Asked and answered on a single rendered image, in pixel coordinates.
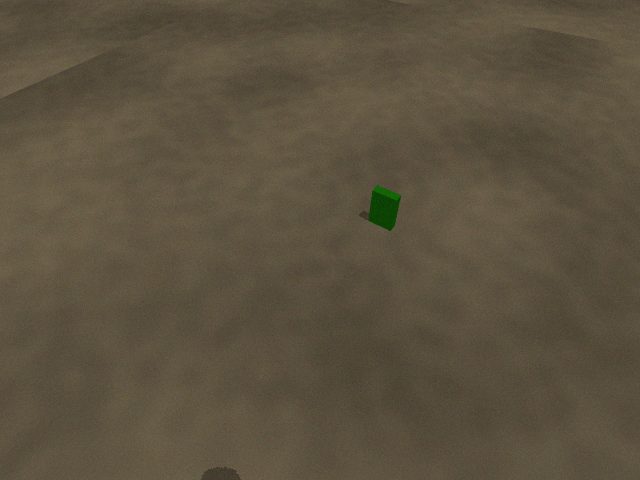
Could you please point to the carton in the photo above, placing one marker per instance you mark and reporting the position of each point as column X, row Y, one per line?
column 384, row 207

